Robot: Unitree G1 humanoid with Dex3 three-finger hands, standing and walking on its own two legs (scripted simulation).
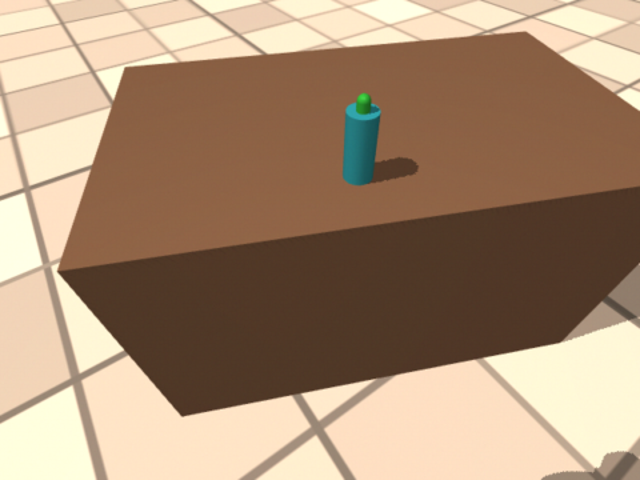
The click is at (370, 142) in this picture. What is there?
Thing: necked bottle
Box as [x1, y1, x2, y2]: [343, 93, 380, 185]
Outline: 365,93 360,94 357,98 357,101 355,103 350,104 346,108 343,177 349,183 358,185 367,183 372,177 380,113 379,108 370,102 370,97
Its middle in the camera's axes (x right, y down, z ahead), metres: +0.08 -0.18 +0.73
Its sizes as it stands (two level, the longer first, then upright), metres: 0.062 0.062 0.178
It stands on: a support 0.75 m high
